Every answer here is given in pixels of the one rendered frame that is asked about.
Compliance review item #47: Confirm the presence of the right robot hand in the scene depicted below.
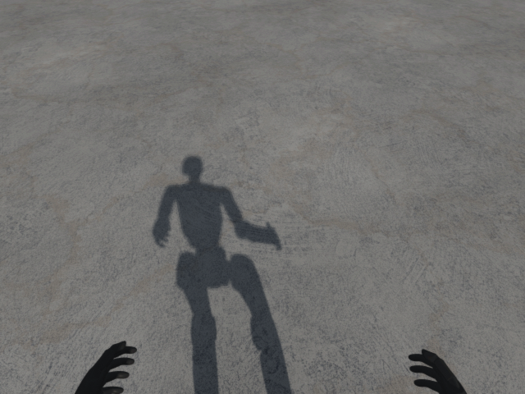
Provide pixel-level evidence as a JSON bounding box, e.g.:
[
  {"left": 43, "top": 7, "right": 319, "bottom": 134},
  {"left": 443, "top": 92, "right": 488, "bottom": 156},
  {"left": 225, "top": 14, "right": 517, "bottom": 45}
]
[{"left": 409, "top": 349, "right": 467, "bottom": 394}]

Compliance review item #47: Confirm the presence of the left robot hand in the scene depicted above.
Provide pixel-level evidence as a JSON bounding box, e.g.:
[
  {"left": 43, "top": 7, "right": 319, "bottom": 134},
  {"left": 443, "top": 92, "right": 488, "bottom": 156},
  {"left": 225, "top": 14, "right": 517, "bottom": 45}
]
[{"left": 75, "top": 341, "right": 137, "bottom": 394}]

